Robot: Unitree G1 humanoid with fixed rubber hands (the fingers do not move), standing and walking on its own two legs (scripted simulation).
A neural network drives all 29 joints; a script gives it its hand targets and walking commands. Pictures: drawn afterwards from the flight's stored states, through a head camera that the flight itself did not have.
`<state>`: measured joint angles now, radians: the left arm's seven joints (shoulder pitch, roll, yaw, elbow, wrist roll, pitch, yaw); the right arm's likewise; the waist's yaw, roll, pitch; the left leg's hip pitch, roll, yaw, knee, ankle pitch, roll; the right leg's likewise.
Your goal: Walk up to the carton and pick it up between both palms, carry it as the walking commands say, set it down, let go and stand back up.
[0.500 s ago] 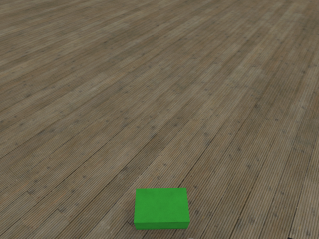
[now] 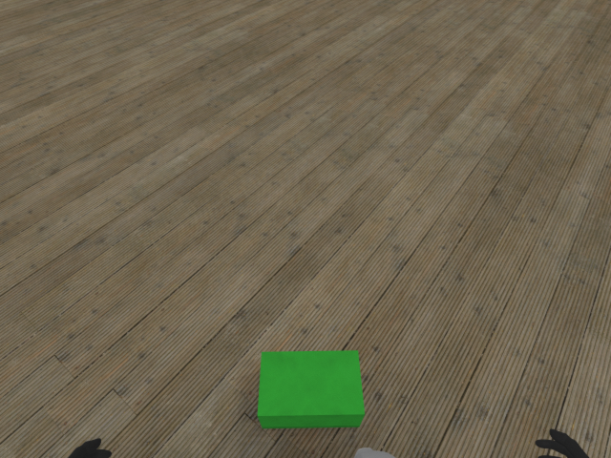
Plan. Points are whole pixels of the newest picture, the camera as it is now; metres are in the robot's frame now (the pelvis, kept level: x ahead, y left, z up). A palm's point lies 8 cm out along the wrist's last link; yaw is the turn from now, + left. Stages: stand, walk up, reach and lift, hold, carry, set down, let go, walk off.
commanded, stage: reach and lift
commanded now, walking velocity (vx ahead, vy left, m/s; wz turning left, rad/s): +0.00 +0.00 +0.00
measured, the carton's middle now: (310, 389) +0.42 -0.01 -0.67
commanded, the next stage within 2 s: none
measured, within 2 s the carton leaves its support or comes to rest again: neither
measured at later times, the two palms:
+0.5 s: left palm (127, 407) +0.23 +0.27 -0.11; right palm (507, 409) +0.21 -0.28 -0.11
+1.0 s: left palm (158, 340) +0.35 +0.26 -0.15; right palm (450, 343) +0.34 -0.25 -0.17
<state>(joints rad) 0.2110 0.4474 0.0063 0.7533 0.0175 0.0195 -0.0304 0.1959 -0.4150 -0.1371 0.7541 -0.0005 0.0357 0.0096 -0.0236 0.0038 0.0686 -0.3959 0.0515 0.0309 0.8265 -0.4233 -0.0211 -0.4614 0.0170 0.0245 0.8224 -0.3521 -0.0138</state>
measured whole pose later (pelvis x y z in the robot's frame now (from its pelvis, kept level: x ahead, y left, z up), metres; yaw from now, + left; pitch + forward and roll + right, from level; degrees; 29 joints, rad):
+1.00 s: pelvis -0.03 +0.00 -0.06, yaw +2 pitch +21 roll +2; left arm -0.67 0.42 0.07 0.82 -0.08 0.10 -0.06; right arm -0.60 -0.31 -0.22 0.73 0.01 0.11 -0.02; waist -0.02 0.01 0.20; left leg -1.05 0.01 0.01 1.09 -0.42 -0.02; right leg -1.11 -0.02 0.02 1.09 -0.36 0.01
